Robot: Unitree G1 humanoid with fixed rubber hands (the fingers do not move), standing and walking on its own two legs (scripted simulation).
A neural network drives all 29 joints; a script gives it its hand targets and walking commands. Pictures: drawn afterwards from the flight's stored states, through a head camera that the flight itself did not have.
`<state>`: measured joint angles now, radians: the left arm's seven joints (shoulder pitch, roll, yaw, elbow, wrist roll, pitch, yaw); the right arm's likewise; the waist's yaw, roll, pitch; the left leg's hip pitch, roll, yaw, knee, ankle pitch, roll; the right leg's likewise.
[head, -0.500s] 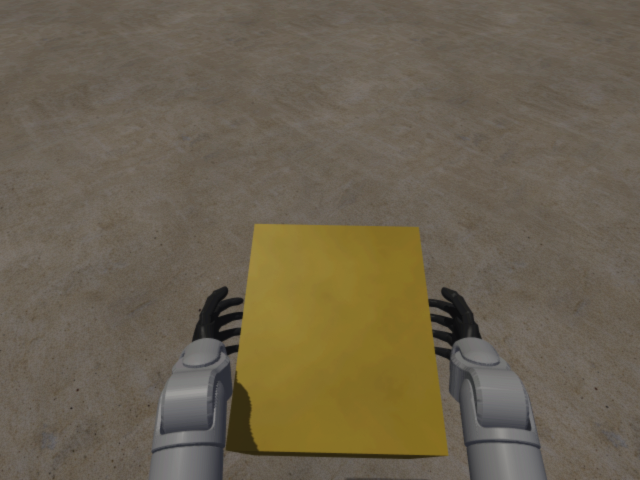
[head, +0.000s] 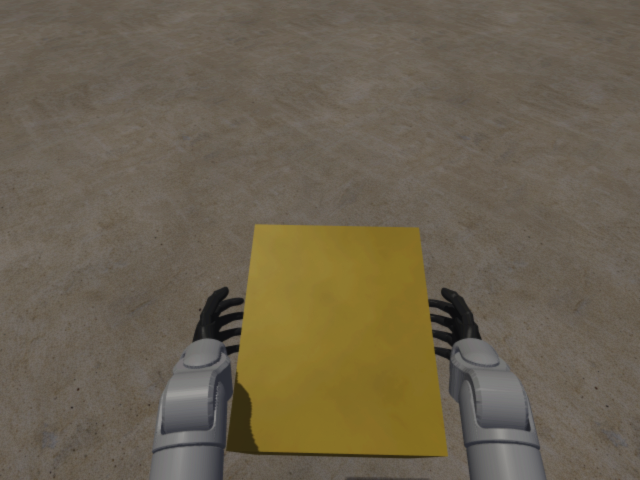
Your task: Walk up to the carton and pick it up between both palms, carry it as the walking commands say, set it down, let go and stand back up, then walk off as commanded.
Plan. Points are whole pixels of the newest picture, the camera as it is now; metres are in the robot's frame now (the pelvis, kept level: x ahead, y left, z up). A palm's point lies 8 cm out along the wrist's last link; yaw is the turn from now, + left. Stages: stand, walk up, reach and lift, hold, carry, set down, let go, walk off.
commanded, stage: carry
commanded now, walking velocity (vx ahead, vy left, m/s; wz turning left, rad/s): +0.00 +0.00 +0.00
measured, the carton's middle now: (334, 344) +0.31 +0.00 -0.04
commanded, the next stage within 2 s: none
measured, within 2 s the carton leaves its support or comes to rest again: neither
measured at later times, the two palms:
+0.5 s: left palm (210, 341) +0.26 +0.14 +0.08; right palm (480, 338) +0.25 -0.17 +0.08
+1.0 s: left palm (273, 344) +0.26 +0.07 +0.06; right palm (535, 353) +0.24 -0.24 +0.06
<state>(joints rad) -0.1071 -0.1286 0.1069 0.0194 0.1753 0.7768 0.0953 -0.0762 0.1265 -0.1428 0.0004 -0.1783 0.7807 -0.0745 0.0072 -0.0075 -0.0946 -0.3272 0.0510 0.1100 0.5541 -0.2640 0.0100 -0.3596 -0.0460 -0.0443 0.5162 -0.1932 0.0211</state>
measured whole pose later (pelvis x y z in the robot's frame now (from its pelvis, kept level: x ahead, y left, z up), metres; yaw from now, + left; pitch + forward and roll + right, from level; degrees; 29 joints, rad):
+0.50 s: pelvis +0.00 -0.01 +0.00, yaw -1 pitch +3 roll +0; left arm -0.08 -0.13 0.06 -0.34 0.09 1.06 0.18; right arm -0.07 0.13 -0.09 -0.34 -0.10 1.07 -0.16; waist 0.02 0.00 -0.08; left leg -0.36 0.07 0.11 0.61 -0.28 0.00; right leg -0.40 -0.03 -0.05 0.57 -0.21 0.01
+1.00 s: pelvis -0.03 -0.07 -0.01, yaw -2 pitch +4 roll +1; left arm -0.26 -0.15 0.12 -0.25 0.10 1.20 0.21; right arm -0.23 0.14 -0.16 -0.30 -0.13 1.23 -0.22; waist 0.02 0.00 -0.02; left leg -0.53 0.12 0.07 0.91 -0.51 -0.04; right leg -0.48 0.01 -0.11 0.59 -0.19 -0.09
